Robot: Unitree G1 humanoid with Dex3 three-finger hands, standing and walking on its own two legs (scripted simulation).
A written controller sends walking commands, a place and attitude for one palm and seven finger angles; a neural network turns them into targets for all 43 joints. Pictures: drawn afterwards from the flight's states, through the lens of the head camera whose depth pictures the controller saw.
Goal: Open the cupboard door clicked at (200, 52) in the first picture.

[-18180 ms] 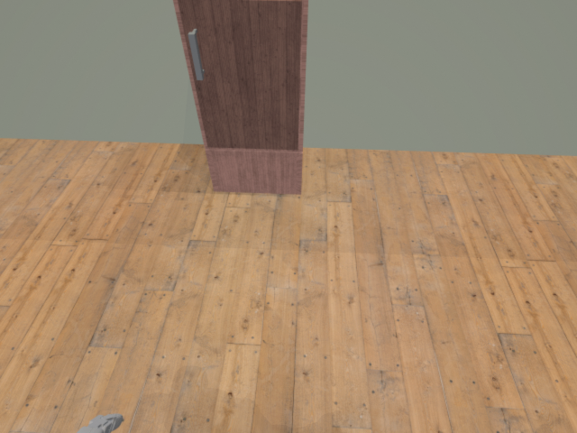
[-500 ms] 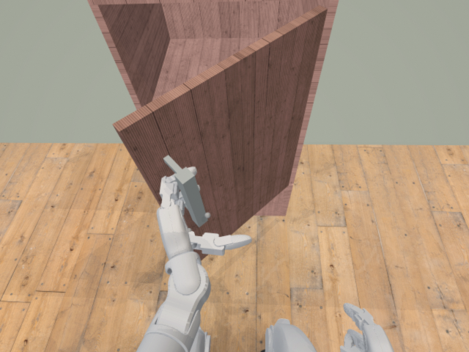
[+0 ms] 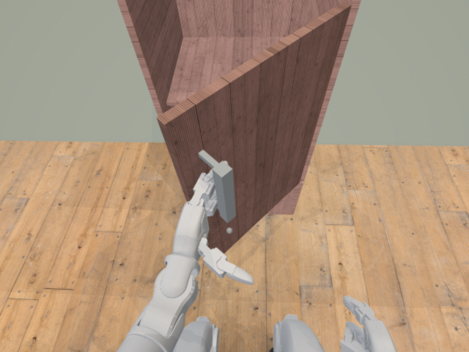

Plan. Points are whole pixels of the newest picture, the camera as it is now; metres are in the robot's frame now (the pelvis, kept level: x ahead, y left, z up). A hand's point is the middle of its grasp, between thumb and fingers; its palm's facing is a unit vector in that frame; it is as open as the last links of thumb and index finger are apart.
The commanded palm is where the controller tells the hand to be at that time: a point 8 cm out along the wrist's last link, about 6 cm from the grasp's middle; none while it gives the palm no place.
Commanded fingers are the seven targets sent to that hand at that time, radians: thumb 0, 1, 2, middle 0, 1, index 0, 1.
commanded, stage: slide the hand sideways off the handle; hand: left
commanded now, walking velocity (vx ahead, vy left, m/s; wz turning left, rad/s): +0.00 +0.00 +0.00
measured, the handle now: (217, 188) +0.38 +0.05 +0.04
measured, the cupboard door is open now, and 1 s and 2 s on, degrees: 46 46 46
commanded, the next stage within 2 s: draw the hand back to the body in 0.96 s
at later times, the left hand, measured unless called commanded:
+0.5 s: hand (206, 250) +0.27 +0.06 +0.04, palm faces -0.08 -1.00 +0.00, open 16.3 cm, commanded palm +0.25 +0.11 +0.03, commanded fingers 0.00 -0.50 0.30 -0.15 -0.30 -0.15 -0.30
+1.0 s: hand (175, 279) +0.23 +0.10 +0.03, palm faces -0.06 -1.00 -0.04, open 16.3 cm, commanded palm +0.21 +0.16 +0.03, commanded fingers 0.00 -0.50 0.30 -0.15 -0.30 -0.15 -0.30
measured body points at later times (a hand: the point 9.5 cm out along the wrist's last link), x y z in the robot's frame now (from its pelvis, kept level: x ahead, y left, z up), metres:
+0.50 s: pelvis +0.01 +0.00 +0.00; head +0.08 -0.01 +0.44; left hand +0.27 +0.11 +0.05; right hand +0.19 -0.21 -0.10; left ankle +0.02 +0.11 -0.65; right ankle +0.04 -0.10 -0.65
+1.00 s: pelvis +0.02 -0.01 -0.02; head +0.10 -0.02 +0.43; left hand +0.23 +0.16 +0.03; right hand +0.21 -0.24 -0.10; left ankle +0.02 +0.11 -0.65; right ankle +0.04 -0.11 -0.65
